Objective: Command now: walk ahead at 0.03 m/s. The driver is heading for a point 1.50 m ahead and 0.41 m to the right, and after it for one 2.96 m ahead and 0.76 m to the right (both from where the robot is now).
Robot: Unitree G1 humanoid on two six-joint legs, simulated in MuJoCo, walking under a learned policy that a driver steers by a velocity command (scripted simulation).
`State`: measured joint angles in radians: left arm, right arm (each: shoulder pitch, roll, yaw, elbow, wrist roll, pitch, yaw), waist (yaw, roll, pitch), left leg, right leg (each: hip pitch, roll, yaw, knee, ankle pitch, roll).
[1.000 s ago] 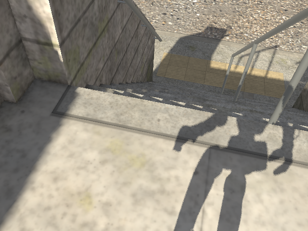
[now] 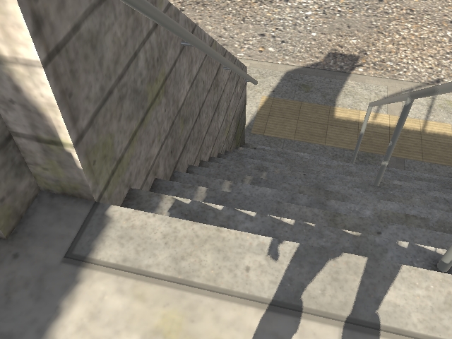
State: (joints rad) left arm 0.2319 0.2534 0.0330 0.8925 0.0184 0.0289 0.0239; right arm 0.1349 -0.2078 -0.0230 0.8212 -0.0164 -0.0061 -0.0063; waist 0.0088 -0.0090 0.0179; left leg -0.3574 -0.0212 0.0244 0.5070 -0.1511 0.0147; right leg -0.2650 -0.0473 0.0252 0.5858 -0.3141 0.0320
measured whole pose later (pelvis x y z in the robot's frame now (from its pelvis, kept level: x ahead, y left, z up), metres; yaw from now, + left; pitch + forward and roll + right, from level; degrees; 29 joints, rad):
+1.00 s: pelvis +0.04 -0.03 +0.01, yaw +1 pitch -2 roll +0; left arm 0.31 0.18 0.01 1.09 0.01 -0.01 0.03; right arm 0.17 -0.21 -0.04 1.14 0.00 0.02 -0.05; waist 0.00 0.01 0.04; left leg -0.26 0.03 -0.03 0.48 -0.20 -0.03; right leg -0.11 0.01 -0.02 0.47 -0.33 -0.01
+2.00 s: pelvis +0.39 -0.09 -0.01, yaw -21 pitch +2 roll -2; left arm 0.25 0.22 0.07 0.98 0.03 -0.11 -0.03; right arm 0.40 -0.22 -0.01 1.00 -0.09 -0.10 0.04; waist 0.03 0.01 -0.05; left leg -0.27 0.07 -0.01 1.23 -0.45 0.00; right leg -0.40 0.10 -0.02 0.56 -0.20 -0.10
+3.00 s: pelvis +0.77 -0.27 -0.04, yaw -27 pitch -2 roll +0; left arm 0.40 0.25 0.05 1.00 0.02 -0.07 0.00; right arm 0.28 -0.26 -0.07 0.85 -0.03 0.05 -0.03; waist 0.02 0.01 0.02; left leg -0.60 -0.04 -0.07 1.25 -0.17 0.07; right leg -0.34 0.01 -0.12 0.91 -0.53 -0.07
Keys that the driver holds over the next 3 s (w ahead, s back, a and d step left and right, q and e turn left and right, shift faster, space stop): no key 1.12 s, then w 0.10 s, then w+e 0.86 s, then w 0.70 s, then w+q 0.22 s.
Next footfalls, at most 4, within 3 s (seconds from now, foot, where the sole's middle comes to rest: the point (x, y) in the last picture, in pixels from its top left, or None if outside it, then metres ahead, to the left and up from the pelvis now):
1.88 right None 0.45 -0.19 -0.77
2.30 left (272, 274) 0.71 -0.10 -0.77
2.84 right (349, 263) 0.75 -0.35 -0.77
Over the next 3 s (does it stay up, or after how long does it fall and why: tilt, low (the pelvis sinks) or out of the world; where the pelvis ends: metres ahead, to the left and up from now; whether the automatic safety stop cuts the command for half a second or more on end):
stays up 0.77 -0.27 -0.04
